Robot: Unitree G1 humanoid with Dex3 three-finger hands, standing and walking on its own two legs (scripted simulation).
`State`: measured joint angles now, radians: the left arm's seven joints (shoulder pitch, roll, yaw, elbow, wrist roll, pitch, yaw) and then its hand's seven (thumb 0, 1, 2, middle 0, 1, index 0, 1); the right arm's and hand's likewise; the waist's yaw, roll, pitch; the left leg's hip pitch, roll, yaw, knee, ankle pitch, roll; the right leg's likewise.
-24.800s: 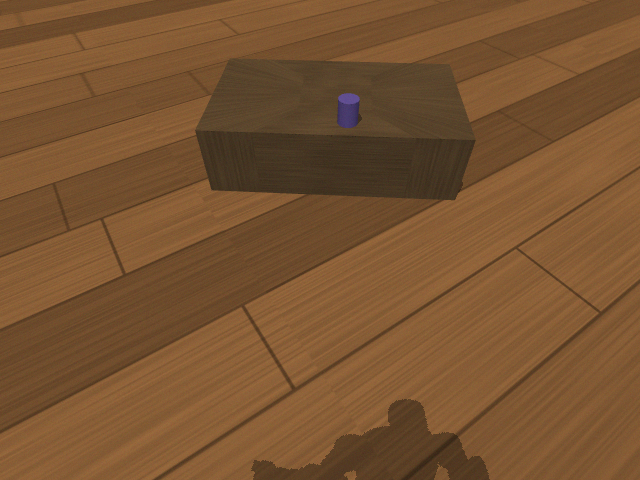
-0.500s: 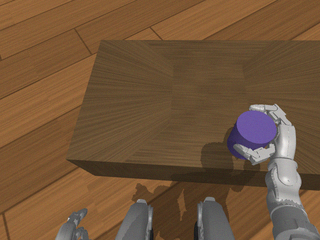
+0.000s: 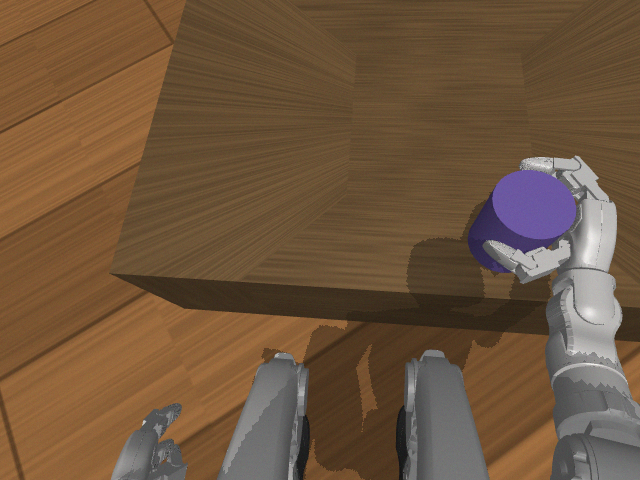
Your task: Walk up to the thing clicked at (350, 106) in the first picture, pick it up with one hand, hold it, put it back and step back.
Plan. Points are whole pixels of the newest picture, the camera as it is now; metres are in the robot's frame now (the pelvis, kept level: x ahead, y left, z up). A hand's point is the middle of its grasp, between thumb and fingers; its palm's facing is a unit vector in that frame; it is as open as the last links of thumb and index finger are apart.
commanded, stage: crouch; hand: right
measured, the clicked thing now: (515, 224) +0.43 -0.21 -0.05
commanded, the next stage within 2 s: lower in 0.18 s
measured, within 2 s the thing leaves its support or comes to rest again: rests again in 1.00 s
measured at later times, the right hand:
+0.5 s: hand (510, 229) +0.44 -0.22 -0.09, palm faces +0.19 +0.98 -0.02, open 11.7 cm
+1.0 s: hand (496, 240) +0.44 -0.22 -0.15, palm faces +0.19 +0.98 -0.04, open 11.7 cm
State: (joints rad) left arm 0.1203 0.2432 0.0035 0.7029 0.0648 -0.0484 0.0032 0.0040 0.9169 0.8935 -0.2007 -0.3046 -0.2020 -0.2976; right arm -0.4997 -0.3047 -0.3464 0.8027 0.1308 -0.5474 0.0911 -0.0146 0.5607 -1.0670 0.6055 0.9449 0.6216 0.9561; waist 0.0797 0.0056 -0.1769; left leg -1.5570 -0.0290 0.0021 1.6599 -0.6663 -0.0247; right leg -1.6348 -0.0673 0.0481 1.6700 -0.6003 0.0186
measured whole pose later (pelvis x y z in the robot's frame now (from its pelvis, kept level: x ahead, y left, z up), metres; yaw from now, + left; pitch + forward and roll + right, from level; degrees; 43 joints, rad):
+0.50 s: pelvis -0.01 +0.00 -0.06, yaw +1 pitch +35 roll +3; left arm 0.10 0.25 -0.01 0.69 0.08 -0.04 0.00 0.00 0.89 0.89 -0.20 -0.30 -0.20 -0.30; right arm -0.59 -0.35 -0.39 0.86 0.13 -0.53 0.13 -0.01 0.56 -1.07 0.61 0.95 0.62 0.96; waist 0.08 0.01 -0.19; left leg -1.76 -0.04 0.01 1.86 -0.71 -0.02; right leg -1.84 -0.07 0.07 1.86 -0.64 0.02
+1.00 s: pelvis -0.02 +0.00 -0.12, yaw +2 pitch +36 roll +4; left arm 0.10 0.26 0.00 0.70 0.09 -0.02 -0.01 0.00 0.90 0.88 -0.21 -0.30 -0.20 -0.30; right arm -0.65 -0.38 -0.41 0.85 0.12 -0.51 0.13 -0.01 0.56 -1.07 0.61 0.95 0.62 0.96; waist 0.08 0.01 -0.16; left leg -1.95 -0.05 0.01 2.05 -0.73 -0.03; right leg -2.03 -0.07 0.09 2.06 -0.65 0.03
